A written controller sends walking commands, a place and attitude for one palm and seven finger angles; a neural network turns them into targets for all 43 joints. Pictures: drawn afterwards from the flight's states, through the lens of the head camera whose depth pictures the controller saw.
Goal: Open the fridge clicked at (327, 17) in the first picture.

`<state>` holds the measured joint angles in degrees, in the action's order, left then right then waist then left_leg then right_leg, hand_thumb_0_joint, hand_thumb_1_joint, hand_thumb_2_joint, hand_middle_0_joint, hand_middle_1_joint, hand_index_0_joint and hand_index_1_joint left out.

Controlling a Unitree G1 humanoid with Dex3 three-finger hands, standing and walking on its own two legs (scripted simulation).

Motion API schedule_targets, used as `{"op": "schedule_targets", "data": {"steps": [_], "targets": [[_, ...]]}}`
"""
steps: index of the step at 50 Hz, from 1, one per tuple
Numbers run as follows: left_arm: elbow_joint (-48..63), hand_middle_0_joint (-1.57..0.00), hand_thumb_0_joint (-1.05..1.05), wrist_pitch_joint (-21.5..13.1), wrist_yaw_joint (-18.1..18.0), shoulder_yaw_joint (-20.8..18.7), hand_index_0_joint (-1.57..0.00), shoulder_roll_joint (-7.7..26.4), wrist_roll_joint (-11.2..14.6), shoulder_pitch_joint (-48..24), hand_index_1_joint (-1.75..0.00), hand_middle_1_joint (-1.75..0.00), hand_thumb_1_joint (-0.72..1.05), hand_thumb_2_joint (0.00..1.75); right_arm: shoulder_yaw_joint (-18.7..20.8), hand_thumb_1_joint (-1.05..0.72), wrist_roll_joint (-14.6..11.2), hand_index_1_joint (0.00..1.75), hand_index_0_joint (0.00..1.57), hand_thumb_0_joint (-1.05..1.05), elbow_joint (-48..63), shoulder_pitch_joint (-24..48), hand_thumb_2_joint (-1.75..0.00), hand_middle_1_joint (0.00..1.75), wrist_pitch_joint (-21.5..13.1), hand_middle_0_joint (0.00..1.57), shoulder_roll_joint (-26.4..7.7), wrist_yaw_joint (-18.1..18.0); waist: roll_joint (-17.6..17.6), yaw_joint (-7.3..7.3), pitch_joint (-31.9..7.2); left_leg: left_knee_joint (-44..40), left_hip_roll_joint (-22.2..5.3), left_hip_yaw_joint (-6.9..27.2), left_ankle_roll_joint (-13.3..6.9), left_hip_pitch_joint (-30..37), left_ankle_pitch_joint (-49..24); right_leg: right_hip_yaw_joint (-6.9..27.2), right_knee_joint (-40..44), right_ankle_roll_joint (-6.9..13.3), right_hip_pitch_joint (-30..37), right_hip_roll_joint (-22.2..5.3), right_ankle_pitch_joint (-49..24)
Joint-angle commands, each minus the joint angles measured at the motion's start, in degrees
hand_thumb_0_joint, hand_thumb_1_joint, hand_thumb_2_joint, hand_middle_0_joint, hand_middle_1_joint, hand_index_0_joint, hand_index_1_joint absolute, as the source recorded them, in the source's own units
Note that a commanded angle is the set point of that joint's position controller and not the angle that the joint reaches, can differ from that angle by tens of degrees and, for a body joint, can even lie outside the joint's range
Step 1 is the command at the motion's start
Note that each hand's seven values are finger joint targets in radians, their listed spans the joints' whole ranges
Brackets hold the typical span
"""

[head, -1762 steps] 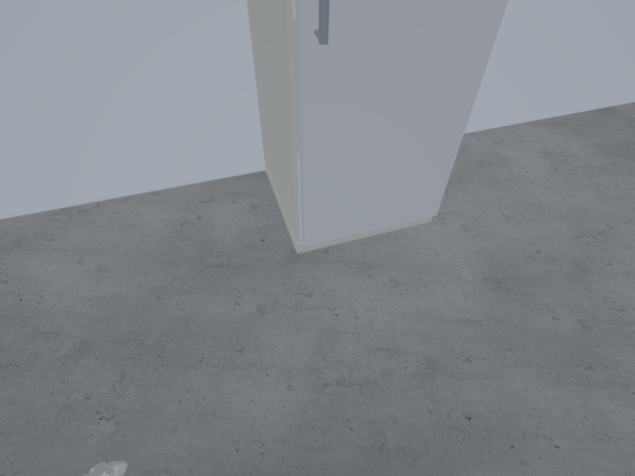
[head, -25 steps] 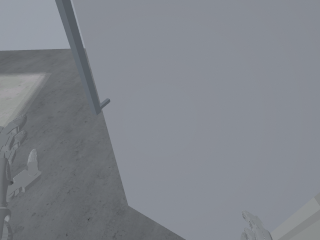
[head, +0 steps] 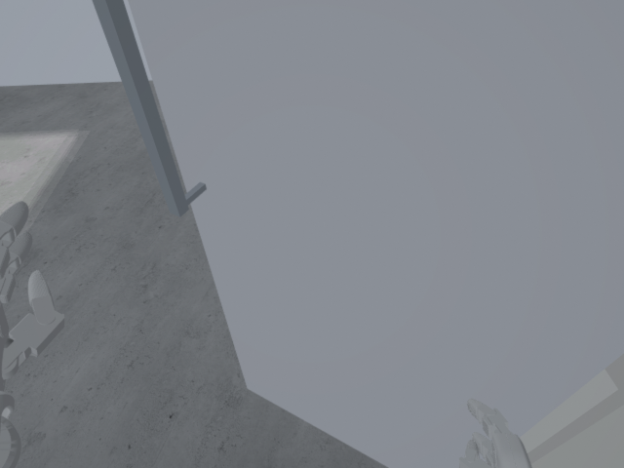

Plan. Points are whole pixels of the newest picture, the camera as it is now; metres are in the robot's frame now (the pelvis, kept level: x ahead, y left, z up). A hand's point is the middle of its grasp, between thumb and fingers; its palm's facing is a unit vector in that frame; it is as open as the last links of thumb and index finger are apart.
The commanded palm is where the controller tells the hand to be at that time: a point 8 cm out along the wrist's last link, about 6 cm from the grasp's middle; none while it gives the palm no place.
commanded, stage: step back with the hand held close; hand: left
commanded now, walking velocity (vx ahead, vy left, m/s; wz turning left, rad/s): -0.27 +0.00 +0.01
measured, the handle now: (158, 101) +0.43 +0.24 +0.27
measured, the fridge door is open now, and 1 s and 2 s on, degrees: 57 57 57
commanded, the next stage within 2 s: stop stepping back and stand still in 1.24 s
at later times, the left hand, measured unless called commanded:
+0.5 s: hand out of the picture +0.14 +0.30 +0.16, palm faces +0.48 -0.77 -0.42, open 7.4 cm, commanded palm +0.08 +0.33 +0.18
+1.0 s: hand out of the picture +0.08 +0.29 +0.16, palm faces +0.38 -0.80 -0.46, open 7.4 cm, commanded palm +0.01 +0.33 +0.18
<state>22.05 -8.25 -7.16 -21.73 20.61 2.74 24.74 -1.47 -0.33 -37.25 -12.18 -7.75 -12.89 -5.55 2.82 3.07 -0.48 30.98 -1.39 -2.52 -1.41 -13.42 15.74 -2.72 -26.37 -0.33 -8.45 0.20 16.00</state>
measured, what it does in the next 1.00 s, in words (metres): walks backwards: right foot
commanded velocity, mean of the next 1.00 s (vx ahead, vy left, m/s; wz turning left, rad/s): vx -0.32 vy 0.00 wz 0.01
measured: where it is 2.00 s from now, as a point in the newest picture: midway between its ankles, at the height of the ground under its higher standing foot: outside the picture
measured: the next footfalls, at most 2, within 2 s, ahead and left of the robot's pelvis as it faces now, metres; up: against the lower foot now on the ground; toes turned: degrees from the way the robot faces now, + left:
right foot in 0.78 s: -0.08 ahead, -0.13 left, +0.00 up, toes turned -3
left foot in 1.24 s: -0.09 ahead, +0.16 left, +0.00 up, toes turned +3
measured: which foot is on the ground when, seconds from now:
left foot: down 0.00-1.00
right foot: down 0.00-0.66, up 0.68-0.76, down 0.78-1.00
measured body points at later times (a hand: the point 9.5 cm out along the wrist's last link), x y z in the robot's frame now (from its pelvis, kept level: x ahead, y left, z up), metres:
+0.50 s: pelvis -0.06 +0.02 -0.01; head -0.05 +0.05 +0.44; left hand +0.11 +0.34 +0.18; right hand +0.12 -0.20 -0.08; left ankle +0.01 +0.10 -0.74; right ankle -0.02 -0.12 -0.74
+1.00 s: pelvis -0.13 +0.03 -0.01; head -0.09 +0.07 +0.43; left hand +0.06 +0.33 +0.19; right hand +0.05 -0.19 -0.08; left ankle +0.01 +0.10 -0.74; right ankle -0.12 -0.13 -0.74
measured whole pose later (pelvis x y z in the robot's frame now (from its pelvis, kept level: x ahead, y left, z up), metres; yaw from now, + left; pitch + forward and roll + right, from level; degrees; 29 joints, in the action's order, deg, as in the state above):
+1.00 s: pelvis -0.13 +0.03 -0.01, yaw +0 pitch -1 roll -5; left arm 31.7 -16.5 -6.6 -25.3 25.3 1.4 27.1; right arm -1.4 -0.5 -32.5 -10.5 -8.5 -10.3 -4.3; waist 1.1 1.3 6.1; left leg 33.6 -3.5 -2.5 -4.2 -28.1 5.2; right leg -2.7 -30.9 -1.2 -14.3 1.7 17.0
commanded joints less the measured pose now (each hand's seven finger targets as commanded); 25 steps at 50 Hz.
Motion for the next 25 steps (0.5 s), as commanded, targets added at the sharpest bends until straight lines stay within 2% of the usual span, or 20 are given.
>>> {"op": "schedule_targets", "data": {"steps": [1,3,4,9,13,15,17,18,19,21,22,25], "targets": [[11.79,-0.2,0.0,-5.11,-0.69,-5.46,-0.2,10.48,-0.63,-1.12,-0.3,-0.3,0.9,0.9,3.11,-0.9,-0.05,0.3,0.2,0.0,10.92,6.45,-0.9,0.3,-0.4,0.2,-5.82,-0.51,-2.6,-1.44,-5.74,-3.11,-4.12,3.86,-1.66,3.09,-16.02,7.99,3.22,1.4,-2.11,-8.64,-22.3],[13.55,-0.2,0.0,-5.62,-1.18,-7.58,-0.2,12.29,-0.64,1.78,-0.3,-0.3,0.9,0.9,3.27,-0.9,-0.15,0.3,0.2,0.0,11.92,7.03,-0.9,0.3,0.29,0.2,-5.99,-0.59,-0.18,-1.01,-7.62,-4.47,-5.58,5.2,-2.1,3.15,-21.35,6.39,1.12,1.0,-0.75,-7.61,-22.16],[14.7,-0.2,0.0,-5.76,-1.35,-8.06,-0.2,12.52,-0.63,2.66,-0.3,-0.3,0.9,0.9,3.17,-0.9,-0.31,0.3,0.2,0.0,12.64,6.94,-0.9,0.3,0.72,0.2,-5.64,-0.47,-0.52,-1.02,-8.6,-4.88,-6.14,5.86,-2.17,2.24,-22.89,5.8,-0.07,0.87,0.49,-7.01,-22.06],[18.33,-0.2,0.0,-6.68,-1.98,-10.92,-0.2,14.63,-0.3,5.15,-0.3,-0.3,0.9,0.9,3.3,-0.9,-0.54,0.3,0.2,0.0,14.42,6.26,-0.9,0.3,1.65,0.2,-5.32,-0.74,1.55,-1.01,-9.61,-6.76,-8.02,8.17,-2.72,-2.01,-21.74,4.5,-3.06,0.53,2.29,-5.56,-18.11],[19.23,-0.2,0.0,-7.26,-1.94,-10.05,-0.2,13.59,-0.38,4.31,-0.3,-0.3,0.9,0.9,3.43,-0.9,-0.37,0.3,0.2,0.0,14.61,5.01,-0.9,0.3,0.72,0.2,-5.97,-0.9,6.37,-1.13,-7.7,-9.6,-9.66,10.12,-3.65,-7.49,-14.07,3.69,-6.0,0.23,2.73,-4.23,-10.75],[18.36,-0.2,0.0,-7.52,-2.13,-10.08,-0.2,13.29,-0.49,4.09,-0.3,-0.3,0.9,0.9,3.28,-0.9,-0.3,0.3,0.2,0.0,14.21,4.07,-0.9,0.3,-0.01,0.2,-5.99,-0.87,7.03,-1.29,-6.79,-10.27,-10.59,10.59,-4.19,-9.91,-8.73,3.1,-6.91,-0.02,2.97,-3.81,-7.32],[17.11,-0.2,0.0,-7.47,-2.12,-9.32,-0.2,12.45,-0.72,2.59,-0.3,-0.3,0.9,0.9,3.29,-0.9,-0.48,0.3,0.2,0.0,14.08,3.68,-0.9,0.3,-0.64,0.2,-6.34,-0.89,5.72,-1.66,-4.65,-11.09,-10.94,10.96,-4.67,-15.11,1.72,3.37,-7.78,-0.12,4.33,-3.62,-6.3],[17.39,-0.2,0.0,-7.66,-2.09,-9.2,-0.2,12.41,-1.02,1.57,-0.3,-0.3,0.9,0.9,3.46,-0.9,-0.5,0.3,0.2,0.0,13.94,3.19,-0.9,0.3,-0.95,0.2,-6.51,-1.01,5.13,-1.8,-4.78,-10.81,-10.46,11.27,-4.73,-16.55,4.53,3.75,-7.37,0.02,5.27,-3.83,-7.81],[17.2,-0.2,0.0,-7.69,-2.1,-8.96,-0.2,12.25,-1.1,0.78,-0.3,-0.3,0.9,0.9,3.39,-0.9,-0.63,0.3,0.2,0.0,13.89,2.94,-0.9,0.3,-1.17,0.2,-6.5,-0.91,3.25,-1.99,-4.15,-10.66,-10.07,11.37,-4.62,-17.96,8.72,4.43,-7.26,0.21,5.27,-3.9,-7.28],[16.42,-0.2,0.0,-7.94,-2.22,-8.58,-0.2,11.94,-1.38,-0.27,-0.3,-0.3,0.9,0.9,3.5,-0.9,-0.73,0.3,0.2,0.0,13.74,2.73,-0.9,0.3,-1.48,0.2,-6.37,-0.88,0.8,-2.26,-2.55,-8.9,-8.46,10.46,-4.46,-19.9,16.95,6.78,-5.51,0.84,2.74,-4.89,-4.44],[16.73,-0.2,0.0,-8.11,-2.24,-8.33,-0.2,11.97,-1.48,-1.39,-0.3,-0.3,0.9,0.9,3.55,-0.9,-0.63,0.3,0.2,0.0,13.72,2.38,-0.9,0.3,-1.64,0.2,-6.4,-0.77,-0.96,-2.5,-1.59,-7.29,-7.17,10.2,-4.16,-20.1,19.93,8.79,-3.4,1.54,0.24,-5.79,-0.73],[18.48,-0.2,0.0,-8.7,-2.72,-8.07,-0.2,12.79,-1.43,-2.68,-0.3,-0.3,0.9,0.9,3.26,-0.9,-0.06,0.3,0.2,0.0,12.36,2.26,-0.9,0.3,-2.03,0.2,-5.73,-0.54,-4.95,-3.01,-1.54,-0.03,-3.98,8.92,-2.59,-12.67,16.31,14.06,3.87,4.49,-9.46,-10.35,5.15]]}}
